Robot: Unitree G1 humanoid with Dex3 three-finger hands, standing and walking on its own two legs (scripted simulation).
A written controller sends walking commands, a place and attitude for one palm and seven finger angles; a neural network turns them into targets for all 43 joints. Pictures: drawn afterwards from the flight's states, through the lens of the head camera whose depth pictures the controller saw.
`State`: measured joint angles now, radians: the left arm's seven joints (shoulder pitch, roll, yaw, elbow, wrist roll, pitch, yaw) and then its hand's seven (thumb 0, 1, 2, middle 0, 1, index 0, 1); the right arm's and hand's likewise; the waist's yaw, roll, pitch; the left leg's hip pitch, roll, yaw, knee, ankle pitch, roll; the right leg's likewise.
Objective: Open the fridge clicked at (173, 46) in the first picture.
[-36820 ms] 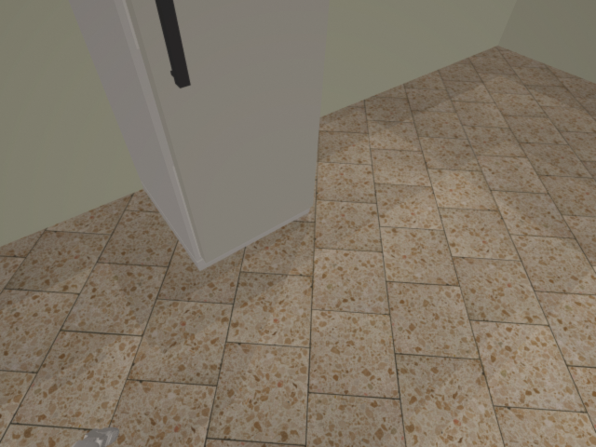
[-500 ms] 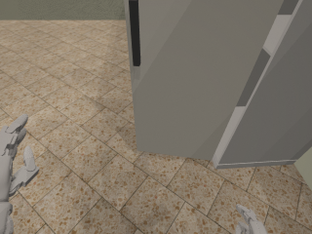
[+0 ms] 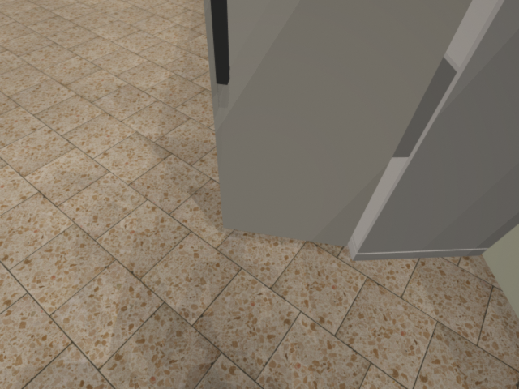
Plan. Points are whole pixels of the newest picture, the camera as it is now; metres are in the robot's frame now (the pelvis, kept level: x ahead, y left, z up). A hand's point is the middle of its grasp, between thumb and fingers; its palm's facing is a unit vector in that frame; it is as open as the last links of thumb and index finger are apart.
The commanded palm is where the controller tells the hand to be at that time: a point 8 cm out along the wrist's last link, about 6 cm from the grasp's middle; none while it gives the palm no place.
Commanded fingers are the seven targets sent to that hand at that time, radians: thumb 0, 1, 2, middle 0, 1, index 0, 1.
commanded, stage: let the arm hang, fingers relaxed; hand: left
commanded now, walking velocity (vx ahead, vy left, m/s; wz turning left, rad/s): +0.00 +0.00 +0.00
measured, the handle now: (222, 25) +0.78 +0.13 +0.18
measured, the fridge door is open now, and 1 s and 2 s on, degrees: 77 77 77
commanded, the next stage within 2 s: look to check the result in 0.56 s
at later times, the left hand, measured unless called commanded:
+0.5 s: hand out of the picture +0.12 +0.22 -0.15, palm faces -0.03 -0.96 -0.27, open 7.4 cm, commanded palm none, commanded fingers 0.00 0.90 0.90 -0.20 -0.30 -0.20 -0.30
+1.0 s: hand out of the picture +0.11 +0.22 -0.15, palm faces -0.03 -0.95 -0.30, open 7.4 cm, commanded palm none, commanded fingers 0.00 0.90 0.90 -0.20 -0.30 -0.20 -0.30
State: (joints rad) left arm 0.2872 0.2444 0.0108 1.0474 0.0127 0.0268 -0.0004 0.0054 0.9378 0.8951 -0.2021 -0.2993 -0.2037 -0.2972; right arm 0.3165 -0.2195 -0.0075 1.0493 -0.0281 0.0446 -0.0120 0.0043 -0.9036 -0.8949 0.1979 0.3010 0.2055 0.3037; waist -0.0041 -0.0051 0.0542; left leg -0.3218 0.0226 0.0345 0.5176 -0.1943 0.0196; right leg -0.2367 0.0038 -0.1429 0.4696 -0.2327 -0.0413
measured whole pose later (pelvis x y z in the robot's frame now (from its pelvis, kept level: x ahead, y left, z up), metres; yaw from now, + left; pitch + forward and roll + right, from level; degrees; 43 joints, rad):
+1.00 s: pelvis +0.05 -0.01 +0.01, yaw -2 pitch -1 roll +0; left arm 0.15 0.29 0.01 1.15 0.01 -0.01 0.00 0.00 0.91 0.90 -0.20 -0.30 -0.20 -0.30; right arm 0.14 -0.29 0.00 1.13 -0.02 0.01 -0.02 0.00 -0.90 -0.89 0.20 0.30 0.21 0.30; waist 0.00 0.00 0.03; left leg -0.13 0.01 0.07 0.33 -0.18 0.01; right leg -0.07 0.01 -0.11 0.31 -0.22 -0.03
